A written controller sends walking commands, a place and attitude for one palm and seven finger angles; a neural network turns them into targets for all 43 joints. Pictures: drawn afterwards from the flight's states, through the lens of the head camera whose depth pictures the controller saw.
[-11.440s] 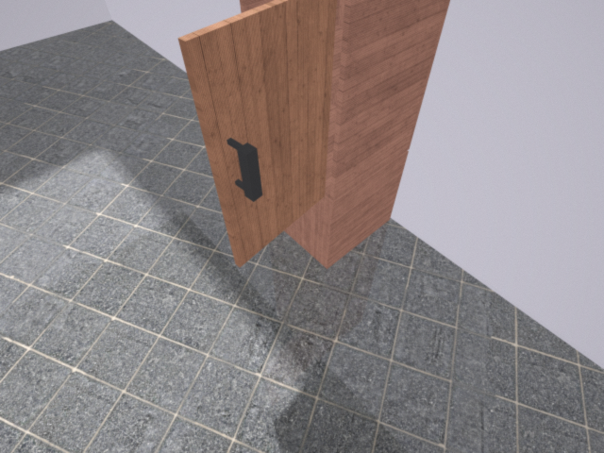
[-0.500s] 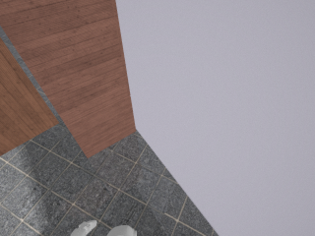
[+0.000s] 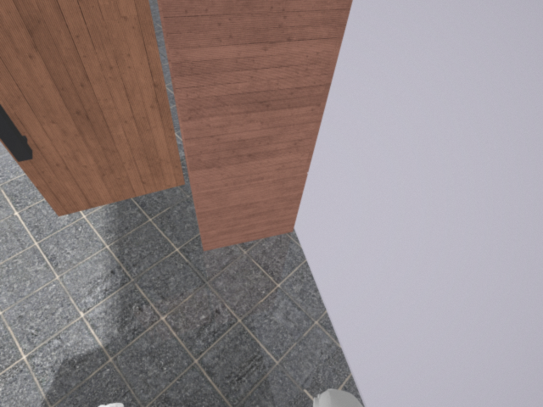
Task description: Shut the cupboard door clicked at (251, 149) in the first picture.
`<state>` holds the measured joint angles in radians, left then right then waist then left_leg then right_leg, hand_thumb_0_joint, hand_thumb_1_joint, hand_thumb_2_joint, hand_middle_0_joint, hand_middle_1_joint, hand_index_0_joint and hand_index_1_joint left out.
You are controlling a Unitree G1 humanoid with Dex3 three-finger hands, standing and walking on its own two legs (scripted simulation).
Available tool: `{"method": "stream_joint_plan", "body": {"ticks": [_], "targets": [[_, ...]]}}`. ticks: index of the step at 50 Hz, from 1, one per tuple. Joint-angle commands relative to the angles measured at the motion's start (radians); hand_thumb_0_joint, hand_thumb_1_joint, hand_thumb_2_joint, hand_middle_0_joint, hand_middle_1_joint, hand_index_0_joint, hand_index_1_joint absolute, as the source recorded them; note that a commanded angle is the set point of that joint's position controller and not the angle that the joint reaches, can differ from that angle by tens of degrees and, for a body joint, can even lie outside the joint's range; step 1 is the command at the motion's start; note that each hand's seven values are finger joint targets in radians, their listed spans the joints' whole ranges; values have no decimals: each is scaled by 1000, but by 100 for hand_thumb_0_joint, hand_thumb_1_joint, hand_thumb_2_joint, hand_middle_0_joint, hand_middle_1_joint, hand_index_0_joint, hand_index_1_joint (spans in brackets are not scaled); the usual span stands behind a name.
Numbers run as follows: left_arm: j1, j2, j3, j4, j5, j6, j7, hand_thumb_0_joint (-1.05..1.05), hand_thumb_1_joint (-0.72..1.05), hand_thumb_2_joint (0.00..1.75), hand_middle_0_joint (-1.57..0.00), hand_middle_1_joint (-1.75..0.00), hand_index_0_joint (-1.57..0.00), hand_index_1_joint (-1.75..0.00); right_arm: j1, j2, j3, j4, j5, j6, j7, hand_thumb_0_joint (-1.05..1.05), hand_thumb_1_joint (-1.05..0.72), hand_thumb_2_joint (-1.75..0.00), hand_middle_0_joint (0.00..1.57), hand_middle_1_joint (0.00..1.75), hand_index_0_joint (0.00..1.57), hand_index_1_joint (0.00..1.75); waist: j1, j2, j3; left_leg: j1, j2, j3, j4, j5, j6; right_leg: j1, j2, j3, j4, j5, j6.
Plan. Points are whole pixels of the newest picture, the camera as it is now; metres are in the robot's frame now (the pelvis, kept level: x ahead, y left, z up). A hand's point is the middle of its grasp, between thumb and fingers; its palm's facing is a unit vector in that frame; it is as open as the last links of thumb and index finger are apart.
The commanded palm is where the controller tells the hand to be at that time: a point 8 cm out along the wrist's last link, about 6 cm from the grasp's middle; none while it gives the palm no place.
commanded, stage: turn to face it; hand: left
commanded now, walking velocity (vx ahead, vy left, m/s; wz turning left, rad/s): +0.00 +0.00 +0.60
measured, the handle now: (9, 127) +0.58 +0.57 -0.01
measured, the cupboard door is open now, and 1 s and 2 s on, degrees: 97 97 97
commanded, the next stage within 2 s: take the last steps up to it in 0.52 s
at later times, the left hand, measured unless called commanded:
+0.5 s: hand out of the picture +0.02 +0.12 -0.16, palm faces +0.30 -0.92 -0.25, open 7.3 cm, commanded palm none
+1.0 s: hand out of the picture -0.05 +0.19 -0.17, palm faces +0.45 -0.87 -0.20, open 7.3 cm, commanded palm none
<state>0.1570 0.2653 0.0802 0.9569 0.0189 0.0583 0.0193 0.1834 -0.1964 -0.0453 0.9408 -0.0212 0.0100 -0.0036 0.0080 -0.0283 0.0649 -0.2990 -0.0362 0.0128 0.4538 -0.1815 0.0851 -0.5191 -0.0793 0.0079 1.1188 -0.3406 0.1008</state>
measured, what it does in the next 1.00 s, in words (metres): steps on the spot, turning left: right foot, then left foot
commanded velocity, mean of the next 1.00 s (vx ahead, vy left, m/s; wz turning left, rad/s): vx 0.12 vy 0.03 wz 0.29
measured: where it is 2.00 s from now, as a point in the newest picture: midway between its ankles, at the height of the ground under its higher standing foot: (233, 390)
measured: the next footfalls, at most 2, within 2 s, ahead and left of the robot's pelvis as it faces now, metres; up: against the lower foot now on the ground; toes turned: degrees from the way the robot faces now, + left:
right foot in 0.28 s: +0.05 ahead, -0.18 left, +0.00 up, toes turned +11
left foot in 0.72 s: -0.05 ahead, +0.05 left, +0.00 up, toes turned +26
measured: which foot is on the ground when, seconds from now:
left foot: down 0.00-0.28, up 0.30-0.70, down 0.72-1.00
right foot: up 0.00-0.26, down 0.28-0.72, up 0.74-1.00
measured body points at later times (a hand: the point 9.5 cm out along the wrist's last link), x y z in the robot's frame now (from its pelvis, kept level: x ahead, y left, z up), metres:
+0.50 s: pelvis -0.01 -0.08 +0.00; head +0.03 -0.09 +0.45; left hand +0.00 +0.17 -0.14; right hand +0.12 -0.33 -0.15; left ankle -0.06 +0.05 -0.66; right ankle +0.01 -0.18 -0.74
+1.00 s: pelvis +0.00 -0.01 +0.00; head +0.02 +0.01 +0.45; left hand -0.07 +0.23 -0.16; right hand +0.13 -0.22 -0.14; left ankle -0.08 +0.03 -0.74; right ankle +0.08 -0.14 -0.66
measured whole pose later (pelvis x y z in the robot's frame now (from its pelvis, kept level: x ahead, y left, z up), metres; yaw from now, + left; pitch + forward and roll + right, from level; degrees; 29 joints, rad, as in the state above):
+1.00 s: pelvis +0.00 -0.01 +0.00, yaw +25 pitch +0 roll -1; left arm 0.22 0.24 0.06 1.03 0.03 0.02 -0.01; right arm 0.28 -0.17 -0.02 1.02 -0.02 -0.04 -0.02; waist 0.02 -0.03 0.06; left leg -0.05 -0.05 0.03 0.32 -0.27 0.07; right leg -0.54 -0.09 -0.04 1.07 -0.29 0.03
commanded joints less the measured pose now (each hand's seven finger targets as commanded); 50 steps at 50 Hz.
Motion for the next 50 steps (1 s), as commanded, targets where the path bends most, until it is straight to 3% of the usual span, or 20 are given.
{"method": "stream_joint_plan", "body": {"ticks": [1,7,12,13,14,15,16,17,20,25,30,32,34,35,36,37,38,39,43,50], "targets": [[-46,58,5,-95,-2,-24,3,0,90,90,-20,-30,-20,-30,73,-218,-59,-37,1,2,-11,0,-90,-90,20,30,20,30,-40,146,-107,193,269,-329,-137,210,85,-68,-7,25,-70,-34,3],[-76,50,-1,-120,-9,-27,7,0,90,90,-20,-30,-20,-30,64,-228,-72,-40,-6,18,-7,0,-90,-90,20,30,20,30,-50,162,-113,139,244,-419,-114,161,88,48,42,19,-258,-92,-23],[67,66,6,-95,-15,-42,16,0,90,90,-20,-30,-20,-30,-27,-212,-77,-71,5,31,-3,0,-90,-90,20,30,20,30,20,155,-154,-56,157,-410,-29,82,24,409,76,0,-656,74,-54],[103,121,18,-91,-6,-52,22,0,90,90,-20,-30,-20,-30,-30,-166,-73,-80,14,31,3,0,-90,-90,20,30,20,30,41,-2,-160,-209,84,-337,77,-63,-31,564,-45,116,-812,49,-82],[107,199,32,-100,10,-58,27,0,90,90,-20,-30,-20,-30,-33,-113,-66,-99,19,29,4,0,-90,-90,20,30,20,30,50,-280,-128,-363,-65,-98,335,-345,-123,592,-330,400,-898,36,-193],[67,198,19,-117,3,-56,28,0,90,90,-20,-30,-20,-30,-47,-166,-75,-95,4,32,10,0,-90,-90,20,30,20,30,33,-218,-84,-308,-28,-101,551,-411,-120,390,-413,400,-901,124,-250],[-14,155,3,-139,0,-54,23,0,90,90,-20,-30,-20,-30,-11,-156,-75,-85,-2,39,20,0,-90,-90,20,30,20,30,-17,-106,-47,-281,-13,-105,662,-329,-120,318,-332,272,-885,134,-253],[-43,107,-1,-141,-5,-64,21,0,90,90,-20,-30,-20,-30,1,-145,-79,-50,-5,52,22,0,-90,-90,20,30,20,30,-36,-164,-43,-290,7,-95,723,-281,-133,328,-255,219,-857,222,-219],[-18,69,-13,-134,-8,-75,18,0,90,90,-20,-30,-20,-30,9,-133,-67,-37,0,57,26,0,-90,-90,20,30,20,30,-39,-157,-53,-288,38,-52,751,-193,-157,387,-194,59,-797,455,-197],[102,98,-5,-90,2,-78,18,0,90,90,-20,-30,-20,-30,-75,-106,-48,-42,5,57,23,0,-90,-90,20,30,20,30,16,-117,-65,-242,46,-5,573,-241,-168,463,-227,38,-777,522,-218],[153,134,12,-47,14,-78,15,0,90,90,-20,-30,-20,-30,-116,-86,-28,-43,14,39,16,0,-90,-90,20,30,20,30,44,-167,-84,-123,37,40,315,-319,-151,500,-262,34,-712,690,-247],[147,143,10,-31,10,-78,11,0,90,90,-20,-30,-20,-30,-81,-82,-21,-26,14,28,12,0,-90,-90,20,30,20,30,28,-170,-99,-25,15,68,180,-235,-142,470,-249,22,-690,644,-220],[117,141,13,-23,1,-75,2,0,90,90,-20,-30,-20,-30,-14,-100,-19,-6,9,13,11,0,-90,-90,20,30,20,30,-12,-138,-103,149,17,77,-18,-96,-121,359,-224,-10,-654,398,-163],[98,115,9,-31,-7,-71,-5,0,90,90,-20,-30,-20,-30,24,-146,-29,7,6,2,10,0,-90,-90,20,30,20,30,-32,-36,-117,277,84,10,-90,-68,-89,231,-179,-57,-574,205,-122],[85,57,0,-55,-10,-67,-16,0,90,90,-20,-30,-20,-30,82,-241,-52,12,-6,-4,6,0,-90,-90,20,30,20,30,-68,242,-132,390,297,-280,-131,-36,8,17,-45,-163,-370,-86,-64],[-3,28,-15,-94,1,-62,-16,0,90,90,-20,-30,-20,-30,147,-293,-60,23,-11,6,1,0,-90,-90,20,30,20,30,-109,327,-81,346,424,-414,-208,-28,119,-105,5,-138,-176,-296,-64],[-51,49,-13,-97,8,-58,-17,0,90,90,-20,-30,-20,-30,149,-264,-51,31,-11,6,-5,0,-90,-90,20,30,20,30,-104,242,-28,293,418,-389,-228,-97,145,-140,-21,-63,-80,-256,-80],[-57,43,-10,-80,13,-61,-21,0,90,90,-20,-30,-20,-30,129,-217,-38,30,-10,-7,-14,0,-90,-90,20,30,20,30,-90,272,-8,269,358,-353,-238,-63,128,-164,-28,-33,-38,-187,-80],[37,30,-13,-6,7,-73,-39,0,90,90,-20,-30,-20,-30,107,-150,-13,22,3,-49,-23,0,-90,-90,20,30,20,30,-20,135,-32,320,258,-196,-221,214,91,-136,-17,-31,25,10,-80],[-35,-1,-31,-22,7,-76,-36,0,90,90,-20,-30,-20,-30,232,-112,-5,89,2,-70,-27,0,-90,-90,20,30,20,30,-32,116,15,340,261,-149,-239,366,111,-146,-27,-52,-127,81,-70]]}}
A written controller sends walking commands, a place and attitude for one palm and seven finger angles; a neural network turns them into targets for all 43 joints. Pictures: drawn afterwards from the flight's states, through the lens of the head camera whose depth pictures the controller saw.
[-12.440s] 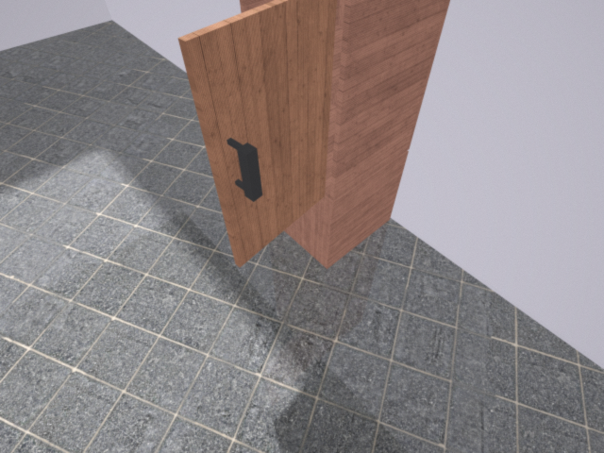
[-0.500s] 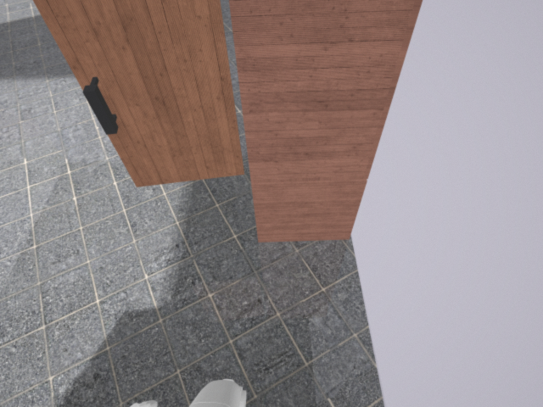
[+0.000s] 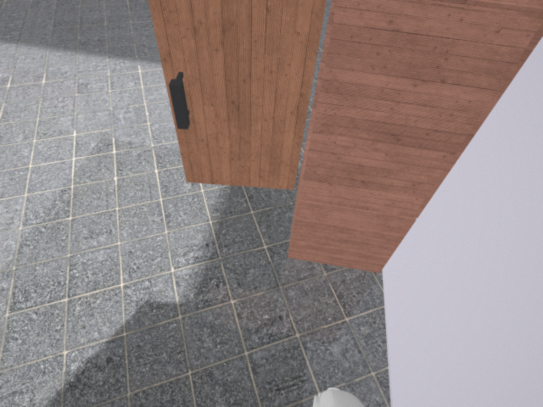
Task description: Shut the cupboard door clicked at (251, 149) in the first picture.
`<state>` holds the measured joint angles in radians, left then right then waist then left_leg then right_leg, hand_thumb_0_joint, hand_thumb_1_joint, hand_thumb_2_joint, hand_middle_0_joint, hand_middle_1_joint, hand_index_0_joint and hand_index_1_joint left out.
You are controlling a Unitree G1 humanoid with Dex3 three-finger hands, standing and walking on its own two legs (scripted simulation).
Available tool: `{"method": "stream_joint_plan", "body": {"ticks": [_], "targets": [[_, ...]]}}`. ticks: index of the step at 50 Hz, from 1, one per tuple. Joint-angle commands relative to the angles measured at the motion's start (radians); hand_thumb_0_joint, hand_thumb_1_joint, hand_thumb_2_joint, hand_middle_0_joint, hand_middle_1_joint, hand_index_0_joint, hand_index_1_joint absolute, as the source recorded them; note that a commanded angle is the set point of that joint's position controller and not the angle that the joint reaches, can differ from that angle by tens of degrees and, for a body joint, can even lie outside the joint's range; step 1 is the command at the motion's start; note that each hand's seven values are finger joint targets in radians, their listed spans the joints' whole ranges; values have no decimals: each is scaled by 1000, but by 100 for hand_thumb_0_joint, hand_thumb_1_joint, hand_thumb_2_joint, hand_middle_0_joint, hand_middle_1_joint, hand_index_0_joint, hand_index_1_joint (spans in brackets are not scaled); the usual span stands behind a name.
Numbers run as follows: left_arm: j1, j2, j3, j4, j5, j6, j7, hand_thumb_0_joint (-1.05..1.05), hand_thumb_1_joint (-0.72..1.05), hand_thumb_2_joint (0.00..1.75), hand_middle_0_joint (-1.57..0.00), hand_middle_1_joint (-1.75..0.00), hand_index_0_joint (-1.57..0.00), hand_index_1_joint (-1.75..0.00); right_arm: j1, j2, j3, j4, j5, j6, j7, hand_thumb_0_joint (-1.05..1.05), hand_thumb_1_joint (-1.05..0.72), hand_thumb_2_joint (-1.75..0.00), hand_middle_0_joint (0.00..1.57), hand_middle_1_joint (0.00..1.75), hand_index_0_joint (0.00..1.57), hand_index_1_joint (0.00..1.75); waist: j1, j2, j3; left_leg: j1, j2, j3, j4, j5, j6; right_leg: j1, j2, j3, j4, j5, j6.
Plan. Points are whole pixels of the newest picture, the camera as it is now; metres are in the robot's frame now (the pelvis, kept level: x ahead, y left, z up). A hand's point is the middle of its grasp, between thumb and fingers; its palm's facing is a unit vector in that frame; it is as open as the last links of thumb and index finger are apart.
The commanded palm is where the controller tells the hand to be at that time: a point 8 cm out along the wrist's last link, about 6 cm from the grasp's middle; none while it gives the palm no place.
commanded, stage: take the last steps up to it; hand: left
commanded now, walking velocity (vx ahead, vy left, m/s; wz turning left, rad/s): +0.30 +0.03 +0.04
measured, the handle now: (181, 100) +0.77 +0.29 -0.02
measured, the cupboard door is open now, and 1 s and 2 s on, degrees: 97 97 97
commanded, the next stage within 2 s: come to a stop and stand still in 0.60 s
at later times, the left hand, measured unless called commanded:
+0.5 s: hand (195, 376) +0.19 +0.14 -0.16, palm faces +0.11 -0.96 -0.24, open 7.0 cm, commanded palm none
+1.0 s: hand (176, 345) +0.24 +0.20 -0.19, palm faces +0.09 -0.98 -0.18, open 7.3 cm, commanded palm none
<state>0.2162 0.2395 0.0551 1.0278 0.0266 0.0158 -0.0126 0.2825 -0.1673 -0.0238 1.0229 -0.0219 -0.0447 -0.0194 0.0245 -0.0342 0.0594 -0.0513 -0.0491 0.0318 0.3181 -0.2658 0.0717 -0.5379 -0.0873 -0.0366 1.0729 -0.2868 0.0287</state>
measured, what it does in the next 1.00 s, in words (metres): walks ahead: right foot, then left foot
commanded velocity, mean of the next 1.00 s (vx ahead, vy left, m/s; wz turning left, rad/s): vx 0.07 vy -0.02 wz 0.03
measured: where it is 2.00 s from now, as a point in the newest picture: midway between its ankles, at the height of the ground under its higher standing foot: outside the picture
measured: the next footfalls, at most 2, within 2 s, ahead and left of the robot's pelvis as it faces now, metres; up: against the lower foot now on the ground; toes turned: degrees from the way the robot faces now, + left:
right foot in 0.24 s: +0.17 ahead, -0.12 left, +0.00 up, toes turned -6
left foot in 0.76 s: +0.34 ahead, +0.11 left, +0.00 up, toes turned +9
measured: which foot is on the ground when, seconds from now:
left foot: down 0.00-0.26, up 0.28-0.74, down 0.76-1.00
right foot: up 0.00-0.22, down 0.24-0.78, up 0.80-1.00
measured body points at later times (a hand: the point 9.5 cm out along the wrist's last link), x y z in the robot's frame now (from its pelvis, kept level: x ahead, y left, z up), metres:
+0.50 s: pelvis +0.15 -0.05 +0.00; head +0.18 -0.07 +0.45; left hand +0.18 +0.19 -0.14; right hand +0.16 -0.27 -0.17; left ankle +0.17 +0.11 -0.68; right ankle +0.13 -0.12 -0.75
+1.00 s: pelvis +0.25 +0.01 -0.01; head +0.30 +0.04 +0.44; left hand +0.24 +0.25 -0.18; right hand +0.37 -0.20 -0.15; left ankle +0.30 +0.11 -0.75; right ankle +0.22 -0.14 -0.67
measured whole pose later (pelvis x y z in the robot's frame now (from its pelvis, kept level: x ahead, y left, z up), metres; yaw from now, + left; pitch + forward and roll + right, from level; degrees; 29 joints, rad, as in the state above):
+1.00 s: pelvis +0.25 +0.01 -0.01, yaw +1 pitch +0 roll -2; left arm 0.24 0.18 0.06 1.06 0.02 0.06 0.03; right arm 0.06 -0.12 -0.03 1.00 -0.01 -0.01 -0.06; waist 0.04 -0.03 0.12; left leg -0.31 0.06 0.13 0.50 -0.19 0.05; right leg -0.45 -0.03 0.00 1.09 -0.50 0.04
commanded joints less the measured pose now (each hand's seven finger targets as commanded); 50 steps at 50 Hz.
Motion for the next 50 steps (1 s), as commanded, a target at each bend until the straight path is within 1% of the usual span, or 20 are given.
{"method": "stream_joint_plan", "body": {"ticks": [1,8,10,11,12,13,14,16,20,24,33,35,36,37,38,39,40,43,48,50], "targets": [[-120,17,-9,-102,-2,-34,-5,0,90,90,-20,-30,-20,-30,147,-140,-27,15,1,-16,-12,0,-90,-90,20,30,20,30,-54,120,33,90,280,-167,-102,447,128,-118,-19,-15,-132,21,0],[-194,6,-8,-132,-8,-43,-11,0,90,90,-20,-30,-20,-30,192,-140,-25,69,-9,-10,-12,0,-90,-90,20,30,20,30,-56,137,66,1,274,-163,-57,396,114,99,29,-53,-393,-7,-41],[-64,18,5,-93,-7,-48,-10,0,90,90,-20,-30,-20,-30,174,-140,-22,78,-2,-10,-15,0,-90,-90,20,30,20,30,10,90,26,-92,227,-117,77,432,78,340,68,-76,-510,67,-56],[75,53,18,-51,-6,-58,-4,0,90,90,-20,-30,-20,-30,164,-133,-23,76,7,-14,-12,0,-90,-90,20,30,20,30,69,39,-52,-179,173,-78,249,423,41,563,40,-24,-566,103,-80],[229,139,43,-6,0,-70,9,0,90,90,-20,-30,-20,-30,175,-99,-23,57,19,-21,-5,0,-90,-90,20,30,20,30,117,-138,-162,-394,74,1,509,179,-13,820,-191,262,-626,101,-164],[287,188,51,14,-12,-69,17,0,90,90,-20,-30,-20,-30,177,-98,-27,33,21,-15,-7,0,-90,-90,20,30,20,30,106,-218,-203,-524,-1,16,801,-322,-43,849,-410,535,-763,155,-270],[217,159,46,-6,-22,-67,24,0,90,90,-20,-30,-20,-30,124,-128,-37,36,17,-6,-1,0,-90,-90,20,30,20,30,93,-85,-106,-548,78,-63,894,-280,-38,685,-398,499,-825,-8,-283],[79,69,22,-36,-20,-71,27,0,90,90,-20,-30,-20,-30,54,-71,-38,34,6,8,11,0,-90,-90,20,30,20,30,28,-44,48,-545,134,-78,896,-109,-48,426,-310,348,-889,-73,-215],[73,-17,-4,-13,-17,-102,28,0,90,90,-20,-30,-20,-30,128,-6,-31,67,-4,39,23,0,-90,-90,20,30,20,30,-41,-72,24,-461,156,-33,760,22,-92,331,-200,82,-913,207,-158],[121,-9,1,19,-14,-117,28,0,90,90,-20,-30,-20,-30,54,2,-35,40,-1,41,30,0,-90,-90,20,30,20,30,-30,-26,-18,-498,151,-3,616,74,-117,431,-188,27,-886,424,-167],[208,44,-5,97,-1,-104,33,0,90,90,-20,-30,-20,-30,-164,-27,-27,-34,3,20,43,0,-90,-90,20,30,20,30,15,-124,30,-423,97,57,328,25,-97,510,-227,23,-787,630,-166],[193,54,-3,100,-2,-98,36,0,90,90,-20,-30,-20,-30,-117,-40,-23,-19,2,11,35,0,-90,-90,20,30,20,30,-22,-110,6,-288,55,80,214,51,-82,491,-199,-7,-688,713,-142],[179,43,-8,101,-6,-92,40,0,90,90,-20,-30,-20,-30,-35,-55,-24,12,-1,3,25,0,-90,-90,20,30,20,30,-60,-87,-35,-139,45,82,112,194,-78,448,-150,-39,-569,721,-106],[198,14,-22,95,-13,-86,44,0,90,90,-20,-30,-20,-30,56,-116,-31,37,-7,-6,14,0,-90,-90,20,30,20,30,-83,8,-130,62,157,7,141,551,-52,347,-73,-77,-421,529,-56],[232,-38,-37,92,-27,-79,51,0,90,90,-20,-30,-20,-30,103,-175,-39,47,-1,-8,-1,0,-90,-90,20,30,20,30,-82,192,-227,217,359,-184,193,985,38,202,8,-93,-285,-1,-17],[245,-49,-42,95,-34,-62,61,0,90,90,-20,-30,-20,-30,97,-186,-32,48,10,6,-18,0,-90,-90,20,30,20,30,-69,215,-251,152,452,-205,145,1253,118,240,10,-17,-190,-344,-7],[252,-45,-40,96,-27,-44,67,0,90,90,-20,-30,-20,-30,42,-179,-21,38,14,13,-30,0,-90,-90,20,30,20,30,-44,137,-185,82,451,-150,128,1209,133,241,-3,24,-165,-357,-6],[192,-13,-20,91,-17,8,65,0,90,90,-20,-30,-20,-30,-39,-166,-22,21,14,39,-51,0,-90,-90,20,30,20,30,-40,179,-59,-103,422,-125,73,1026,107,209,-6,52,-93,-280,6],[160,17,25,12,-6,47,44,0,90,90,-20,-30,-20,-30,-74,-181,-48,-13,8,54,-59,0,-90,-90,20,30,20,30,-20,104,-114,-122,438,-118,44,720,126,77,34,69,121,-193,8],[144,5,36,-16,-4,54,40,0,90,90,-20,-30,-20,-30,-98,-173,-59,-33,3,53,-52,0,-90,-90,20,30,20,30,-10,147,-138,-150,414,-79,24,563,106,64,36,79,142,-135,16]]}}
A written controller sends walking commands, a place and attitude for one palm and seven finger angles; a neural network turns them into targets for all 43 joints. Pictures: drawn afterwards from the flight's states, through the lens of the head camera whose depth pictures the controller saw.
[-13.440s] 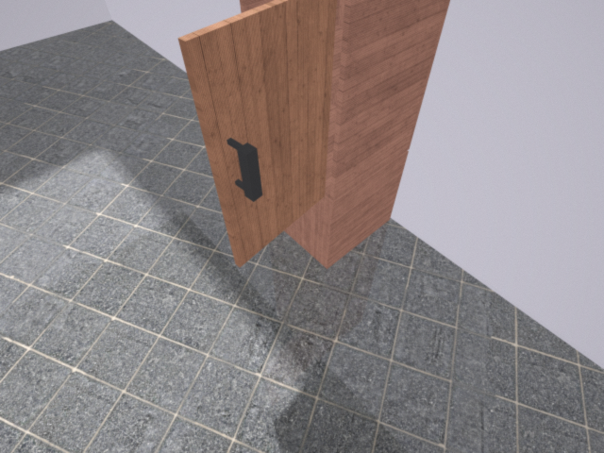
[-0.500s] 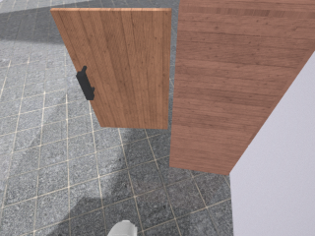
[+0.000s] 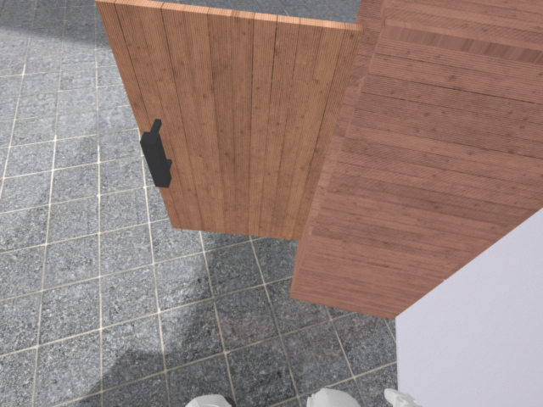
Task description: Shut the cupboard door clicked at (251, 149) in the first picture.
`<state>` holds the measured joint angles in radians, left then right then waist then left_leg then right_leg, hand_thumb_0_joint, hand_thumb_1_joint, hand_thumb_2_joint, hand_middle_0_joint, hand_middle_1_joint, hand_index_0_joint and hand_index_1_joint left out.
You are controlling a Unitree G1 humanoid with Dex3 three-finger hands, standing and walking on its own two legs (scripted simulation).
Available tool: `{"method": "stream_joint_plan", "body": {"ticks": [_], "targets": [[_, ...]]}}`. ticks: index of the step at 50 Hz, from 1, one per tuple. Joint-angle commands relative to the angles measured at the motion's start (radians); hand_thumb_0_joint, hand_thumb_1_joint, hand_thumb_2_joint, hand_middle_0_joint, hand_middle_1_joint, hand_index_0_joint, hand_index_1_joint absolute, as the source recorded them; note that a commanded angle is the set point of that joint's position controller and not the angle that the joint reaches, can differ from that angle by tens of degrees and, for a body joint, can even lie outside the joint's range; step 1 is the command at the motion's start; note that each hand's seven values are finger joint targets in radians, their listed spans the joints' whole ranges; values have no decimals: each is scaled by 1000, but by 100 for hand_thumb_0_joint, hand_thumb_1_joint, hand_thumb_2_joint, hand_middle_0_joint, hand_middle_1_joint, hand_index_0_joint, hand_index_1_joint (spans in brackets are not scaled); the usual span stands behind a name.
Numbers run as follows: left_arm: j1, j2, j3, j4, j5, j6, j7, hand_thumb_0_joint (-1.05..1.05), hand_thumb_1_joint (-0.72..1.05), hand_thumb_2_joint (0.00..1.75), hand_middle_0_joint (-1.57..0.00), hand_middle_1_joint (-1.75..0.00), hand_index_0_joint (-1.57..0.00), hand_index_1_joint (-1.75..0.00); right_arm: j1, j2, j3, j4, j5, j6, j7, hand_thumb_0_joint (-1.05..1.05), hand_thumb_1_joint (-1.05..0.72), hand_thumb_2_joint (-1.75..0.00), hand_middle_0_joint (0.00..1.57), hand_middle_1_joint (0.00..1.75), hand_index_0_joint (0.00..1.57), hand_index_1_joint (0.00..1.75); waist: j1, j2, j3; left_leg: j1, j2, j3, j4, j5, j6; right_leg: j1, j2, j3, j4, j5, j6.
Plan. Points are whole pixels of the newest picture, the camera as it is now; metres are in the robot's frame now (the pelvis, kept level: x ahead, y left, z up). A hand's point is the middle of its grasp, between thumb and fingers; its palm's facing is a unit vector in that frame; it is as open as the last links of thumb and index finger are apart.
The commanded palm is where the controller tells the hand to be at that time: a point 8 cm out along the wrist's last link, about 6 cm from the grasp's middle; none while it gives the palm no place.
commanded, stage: come to a stop and stand still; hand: left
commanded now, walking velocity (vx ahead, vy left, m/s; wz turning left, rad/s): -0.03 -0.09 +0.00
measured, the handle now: (160, 153) +0.52 +0.27 -0.01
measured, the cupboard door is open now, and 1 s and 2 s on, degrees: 97 97 97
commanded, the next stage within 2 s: look again from close up in 0.82 s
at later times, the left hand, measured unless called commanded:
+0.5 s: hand out of the picture +0.04 +0.10 -0.18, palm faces +0.02 -0.98 -0.20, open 7.2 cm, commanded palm none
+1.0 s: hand out of the picture -0.03 +0.06 -0.18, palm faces +0.03 -0.99 -0.17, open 7.3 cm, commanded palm none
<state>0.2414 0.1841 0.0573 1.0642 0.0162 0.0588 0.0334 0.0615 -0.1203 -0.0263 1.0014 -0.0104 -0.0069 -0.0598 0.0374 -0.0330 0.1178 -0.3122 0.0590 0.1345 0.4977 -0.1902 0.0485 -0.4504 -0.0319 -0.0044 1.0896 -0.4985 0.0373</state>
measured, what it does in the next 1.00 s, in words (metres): steps on the spot: right foot, then left foot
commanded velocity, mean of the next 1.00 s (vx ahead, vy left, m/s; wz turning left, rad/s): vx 0.00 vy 0.00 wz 0.00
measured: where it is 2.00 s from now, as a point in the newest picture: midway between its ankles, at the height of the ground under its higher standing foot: outside the picture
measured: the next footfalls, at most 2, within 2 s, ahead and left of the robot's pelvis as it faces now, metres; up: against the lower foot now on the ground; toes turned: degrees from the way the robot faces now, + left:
right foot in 0.26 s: -0.01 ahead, -0.19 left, +0.00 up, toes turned -4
left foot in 0.48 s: +0.02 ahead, +0.04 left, +0.00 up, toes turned +3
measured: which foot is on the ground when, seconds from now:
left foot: down 0.00-0.26, up 0.28-0.46, down 0.48-1.00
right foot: up 0.00-0.24, down 0.26-1.00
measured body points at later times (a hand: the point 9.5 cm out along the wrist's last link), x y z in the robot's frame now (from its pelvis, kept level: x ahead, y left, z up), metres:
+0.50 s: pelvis -0.01 -0.08 -0.01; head +0.01 -0.08 +0.44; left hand +0.04 +0.15 -0.16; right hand -0.03 -0.32 -0.16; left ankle -0.03 +0.04 -0.74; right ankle -0.05 -0.19 -0.74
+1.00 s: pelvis -0.01 -0.10 +0.00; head +0.01 -0.10 +0.45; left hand -0.03 +0.11 -0.16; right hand -0.01 -0.32 -0.16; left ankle -0.02 +0.04 -0.74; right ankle -0.05 -0.19 -0.74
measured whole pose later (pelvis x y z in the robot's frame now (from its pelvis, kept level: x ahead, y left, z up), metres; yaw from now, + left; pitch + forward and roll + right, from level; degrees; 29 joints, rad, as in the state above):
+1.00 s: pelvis -0.01 -0.10 +0.00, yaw +0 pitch +0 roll -1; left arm 0.30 0.11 -0.01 1.13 0.01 -0.03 0.05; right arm 0.26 -0.16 -0.01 1.10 -0.02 0.00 -0.03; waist 0.00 0.03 0.05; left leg -0.22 0.07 0.03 0.51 -0.29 -0.03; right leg -0.14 0.03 -0.08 0.43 -0.28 -0.03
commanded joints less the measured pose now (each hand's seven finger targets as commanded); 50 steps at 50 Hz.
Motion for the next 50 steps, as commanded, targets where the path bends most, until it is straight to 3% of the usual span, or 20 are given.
{"method": "stream_joint_plan", "body": {"ticks": [1,8,10,11,13,14,15,17,22,24,25,26,29,31,34,45,46,47,48,50], "targets": [[102,59,37,-66,8,13,-9,0,90,90,-20,-30,-20,-30,118,-218,-57,-15,-10,14,-8,0,-90,-90,20,30,20,30,-25,173,-185,94,294,-182,-169,409,120,-30,-20,42,113,95,9],[8,56,13,-126,9,-10,-22,0,90,90,-20,-30,-20,-30,131,-241,-67,-17,-24,23,19,0,-90,-90,20,30,20,30,-50,249,-137,41,253,-221,-191,60,92,125,-11,-53,-343,33,-22],[80,70,16,-104,2,-18,-21,0,90,90,-20,-30,-20,-30,131,-268,-74,-17,-18,28,28,0,-90,-90,20,30,20,30,-13,205,-181,-8,223,-205,-138,-21,48,292,5,-73,-553,183,-26],[113,102,20,-94,6,-24,-18,0,90,90,-20,-30,-20,-30,141,-242,-73,-18,-11,32,33,0,-90,-90,20,30,20,30,-2,117,-180,-56,161,-157,-77,-70,9,360,-9,-60,-669,253,-27],[33,225,23,-117,15,-44,-5,0,90,90,-20,-30,-20,-30,138,-117,-44,-55,0,46,47,0,-90,-90,20,30,20,30,-22,-273,-94,-145,-14,-60,181,-339,-83,215,-310,260,-898,171,-143],[-12,223,10,-137,13,-46,-4,0,90,90,-20,-30,-20,-30,111,-146,-44,-61,-4,55,53,0,-90,-90,20,30,20,30,-13,-191,-87,-104,-7,-113,283,-347,-75,117,-341,242,-916,131,-192],[-60,200,1,-144,15,-50,-4,0,90,90,-20,-30,-20,-30,127,-136,-46,-50,-7,57,60,0,-90,-90,20,30,20,30,-41,-139,-80,-91,-14,-115,340,-285,-74,94,-281,179,-891,156,-190],[-89,158,-5,-123,7,-61,-2,0,90,90,-20,-30,-20,-30,182,-146,-46,-2,-12,59,51,0,-90,-90,20,30,20,30,-61,-233,-70,-103,-13,-113,384,-236,-80,167,-215,113,-827,383,-179],[-20,137,-13,-65,-5,-75,1,0,90,90,-20,-30,-20,-30,248,-102,-22,53,1,24,40,0,-90,-90,20,30,20,30,-56,-71,-119,92,-30,-84,-39,-52,-91,276,-177,64,-663,653,-145],[28,81,-21,-47,-20,-75,-3,0,90,90,-20,-30,-20,-30,272,-138,-18,76,-5,-5,29,0,-90,-90,20,30,20,30,-33,127,-156,186,87,-208,-99,341,-43,248,-92,23,-607,544,-70],[42,68,-26,-41,-22,-70,0,0,90,90,-20,-30,-20,-30,255,-163,-18,77,-6,-5,21,0,-90,-90,20,30,20,30,-20,141,-160,156,128,-225,-92,366,-16,284,-69,15,-645,434,-55],[28,63,-27,-36,-17,-65,2,0,90,90,-20,-30,-20,-30,242,-163,-17,80,-6,2,18,0,-90,-90,20,30,20,30,-23,88,-126,125,118,-196,-97,257,-24,296,-62,21,-693,373,-54],[16,75,-26,-8,-16,-58,-4,0,90,90,-20,-30,-20,-30,245,-127,-11,105,-1,5,14,0,-90,-90,20,30,20,30,-29,152,-89,104,77,-176,-132,154,-44,307,-71,22,-711,368,-59],[24,70,-28,8,-14,-62,-6,0,90,90,-20,-30,-20,-30,241,-114,-9,109,-1,7,15,0,-90,-90,20,30,20,30,-32,77,-66,109,59,-163,-132,90,-51,293,-78,35,-745,372,-63],[30,64,-33,23,-13,-68,-5,0,90,90,-20,-30,-20,-30,264,-103,-7,123,-2,9,16,0,-90,-90,20,30,20,30,-41,0,-62,136,48,-148,-139,71,-57,286,-89,36,-774,370,-67],[87,45,-40,59,-12,-79,-1,0,90,90,-20,-30,-20,-30,269,-96,4,138,-2,3,14,0,-90,-90,20,30,20,30,-40,33,-43,171,46,-133,-147,98,-60,283,-93,42,-789,432,-73],[174,73,-43,77,9,-111,44,0,90,90,-20,-30,-20,-30,162,-130,7,62,8,-20,33,0,-90,-90,20,30,20,30,-1,49,-17,68,38,-95,86,103,-70,258,-146,107,-751,876,-31],[144,116,-35,31,4,-119,38,0,90,90,-20,-30,-20,-30,225,-68,10,29,3,-11,37,0,-90,-90,20,30,20,30,-59,19,-86,52,7,-116,73,-108,-52,305,-187,126,-731,846,-76],[116,121,-29,16,4,-126,29,0,90,90,-20,-30,-20,-30,227,-61,13,29,-8,-9,38,0,-90,-90,20,30,20,30,-51,67,-99,73,2,-105,45,-87,-45,326,-195,112,-702,938,-105],[109,77,-39,10,-1,-127,23,0,90,90,-20,-30,-20,-30,293,-82,13,35,-4,-21,36,0,-90,-90,20,30,20,30,-70,3,-166,113,16,-130,5,24,-40,318,-131,56,-668,713,-109]]}}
